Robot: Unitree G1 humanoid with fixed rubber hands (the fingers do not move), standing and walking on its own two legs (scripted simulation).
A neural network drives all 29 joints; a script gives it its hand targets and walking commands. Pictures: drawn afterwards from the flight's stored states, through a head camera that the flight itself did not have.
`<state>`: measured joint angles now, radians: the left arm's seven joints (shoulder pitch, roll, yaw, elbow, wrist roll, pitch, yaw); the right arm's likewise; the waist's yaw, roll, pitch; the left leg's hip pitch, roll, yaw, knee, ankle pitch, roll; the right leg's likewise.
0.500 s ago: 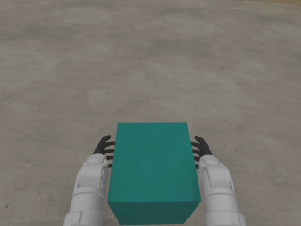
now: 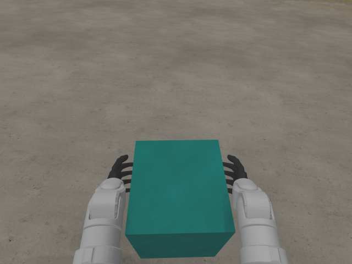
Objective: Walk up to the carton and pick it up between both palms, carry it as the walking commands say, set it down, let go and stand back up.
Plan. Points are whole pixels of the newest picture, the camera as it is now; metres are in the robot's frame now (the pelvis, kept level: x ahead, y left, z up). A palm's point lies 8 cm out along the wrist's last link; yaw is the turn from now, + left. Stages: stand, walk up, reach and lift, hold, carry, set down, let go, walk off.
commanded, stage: carry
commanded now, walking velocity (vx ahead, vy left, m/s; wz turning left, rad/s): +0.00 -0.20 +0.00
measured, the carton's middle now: (177, 202) +0.29 +0.00 -0.03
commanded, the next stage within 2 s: none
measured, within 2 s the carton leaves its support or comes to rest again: neither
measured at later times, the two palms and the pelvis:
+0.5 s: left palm (130, 204) +0.23 +0.10 +0.06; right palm (263, 196) +0.25 -0.19 +0.06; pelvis -0.02 -0.06 -0.03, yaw +6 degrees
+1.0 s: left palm (154, 234) +0.17 +0.05 +0.06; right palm (296, 212) +0.21 -0.24 +0.07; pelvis -0.07 -0.14 -0.02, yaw +9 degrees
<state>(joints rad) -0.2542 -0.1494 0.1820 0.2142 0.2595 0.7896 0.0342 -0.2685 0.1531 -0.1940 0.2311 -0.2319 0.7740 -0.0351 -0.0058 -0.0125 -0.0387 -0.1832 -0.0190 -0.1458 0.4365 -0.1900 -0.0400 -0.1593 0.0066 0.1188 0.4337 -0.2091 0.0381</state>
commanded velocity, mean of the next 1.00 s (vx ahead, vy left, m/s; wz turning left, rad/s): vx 0.00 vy -0.20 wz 0.00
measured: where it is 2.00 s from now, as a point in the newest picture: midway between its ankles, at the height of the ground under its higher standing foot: outside the picture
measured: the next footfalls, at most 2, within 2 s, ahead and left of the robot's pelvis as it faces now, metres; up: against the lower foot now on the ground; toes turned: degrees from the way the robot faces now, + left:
left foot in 0.94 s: -0.03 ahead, -0.01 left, +0.00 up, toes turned +18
right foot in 1.20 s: +0.02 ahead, -0.34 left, +0.00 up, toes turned +23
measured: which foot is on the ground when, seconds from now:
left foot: down 0.00-0.74, up 0.76-0.92, down 0.94-1.00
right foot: down 0.00-0.94, up 0.96-1.00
